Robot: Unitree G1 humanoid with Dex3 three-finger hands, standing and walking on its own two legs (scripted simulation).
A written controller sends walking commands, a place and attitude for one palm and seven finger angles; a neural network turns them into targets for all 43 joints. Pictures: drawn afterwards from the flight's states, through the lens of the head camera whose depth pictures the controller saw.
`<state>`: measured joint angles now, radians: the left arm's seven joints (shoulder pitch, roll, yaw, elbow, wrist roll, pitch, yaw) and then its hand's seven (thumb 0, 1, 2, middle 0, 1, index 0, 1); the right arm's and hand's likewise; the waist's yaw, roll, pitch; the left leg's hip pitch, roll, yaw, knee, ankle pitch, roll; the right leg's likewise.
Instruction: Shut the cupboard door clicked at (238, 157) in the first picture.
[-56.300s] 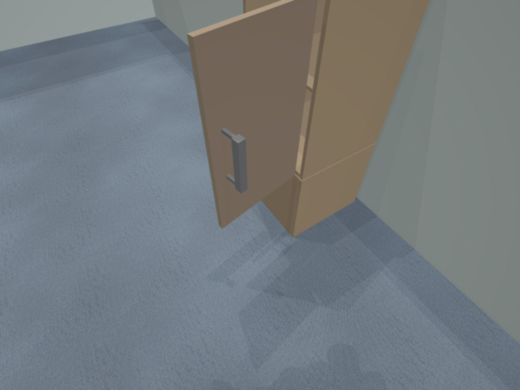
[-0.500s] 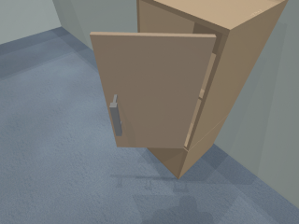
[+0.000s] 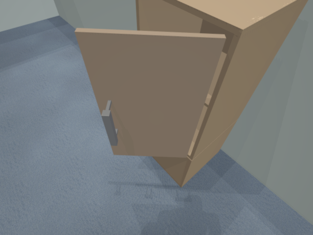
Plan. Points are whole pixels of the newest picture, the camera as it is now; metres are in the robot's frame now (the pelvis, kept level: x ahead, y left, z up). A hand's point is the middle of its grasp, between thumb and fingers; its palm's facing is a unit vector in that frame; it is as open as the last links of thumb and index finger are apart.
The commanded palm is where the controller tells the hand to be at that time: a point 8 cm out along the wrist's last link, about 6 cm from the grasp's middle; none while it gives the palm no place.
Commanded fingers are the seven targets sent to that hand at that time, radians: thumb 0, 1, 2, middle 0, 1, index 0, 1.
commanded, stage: come to a stop and stand still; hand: left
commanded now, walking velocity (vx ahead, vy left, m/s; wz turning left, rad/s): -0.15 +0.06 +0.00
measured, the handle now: (111, 124) +0.45 +0.19 -0.05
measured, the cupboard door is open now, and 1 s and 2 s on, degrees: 47 47 47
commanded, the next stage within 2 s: look again from close up in 0.84 s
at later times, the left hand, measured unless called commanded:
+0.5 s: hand out of the picture +0.04 +0.22 -0.16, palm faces -0.01 -0.96 -0.26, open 7.4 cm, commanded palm none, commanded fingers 0.00 0.90 0.90 -0.20 -0.30 -0.20 -0.30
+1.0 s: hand out of the picture -0.06 +0.25 -0.16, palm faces -0.06 -0.96 -0.26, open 7.4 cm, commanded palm none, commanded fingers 0.00 0.90 0.90 -0.20 -0.30 -0.20 -0.30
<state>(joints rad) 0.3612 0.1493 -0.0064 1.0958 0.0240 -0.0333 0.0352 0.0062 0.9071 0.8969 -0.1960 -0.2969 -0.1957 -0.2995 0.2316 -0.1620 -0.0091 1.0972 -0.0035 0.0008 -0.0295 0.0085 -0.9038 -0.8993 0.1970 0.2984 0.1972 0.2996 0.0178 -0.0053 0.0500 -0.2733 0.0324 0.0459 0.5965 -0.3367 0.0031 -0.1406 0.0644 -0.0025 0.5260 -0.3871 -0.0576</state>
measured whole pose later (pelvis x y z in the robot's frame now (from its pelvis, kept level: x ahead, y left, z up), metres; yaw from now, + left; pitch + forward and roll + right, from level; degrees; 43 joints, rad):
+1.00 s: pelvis -0.05 +0.04 +0.01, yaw -1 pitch +0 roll +0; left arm 0.30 0.27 -0.03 1.08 0.02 -0.01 0.02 0.01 0.91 0.90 -0.20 -0.30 -0.20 -0.30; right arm 0.22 -0.26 0.00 1.07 -0.01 -0.01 0.00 0.01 -0.90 -0.90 0.20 0.30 0.20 0.30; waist 0.01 -0.01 0.04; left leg -0.27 -0.04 0.05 0.43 -0.16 0.06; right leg -0.18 0.00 0.03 0.46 -0.28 0.00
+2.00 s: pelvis -0.07 +0.00 -0.11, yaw +0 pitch +15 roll +0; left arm 0.42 0.20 0.28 0.20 -0.37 -0.54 -0.41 0.02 0.90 0.90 -0.45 -0.57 -0.45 -0.57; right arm 0.17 -0.23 -0.03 0.58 0.04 -0.30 -0.06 0.02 -0.90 -0.90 0.20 0.30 0.20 0.30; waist 0.05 0.00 -0.16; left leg -1.03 -0.01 -0.03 1.29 -0.52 -0.01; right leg -0.98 0.04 -0.10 1.29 -0.58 -0.08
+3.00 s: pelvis -0.06 +0.04 -0.09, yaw -1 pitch +16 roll -4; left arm 0.40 0.23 0.12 -0.02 -0.25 -0.41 -0.18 0.02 0.90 0.90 -1.28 -1.48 -1.28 -1.48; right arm 0.23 -0.22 0.03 0.49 0.01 -0.15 -0.04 0.01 -0.90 -0.90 0.20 0.30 0.20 0.30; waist 0.01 0.03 -0.17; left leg -1.00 -0.02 -0.03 1.23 -0.51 0.05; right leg -0.91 0.04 -0.10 1.16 -0.53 -0.03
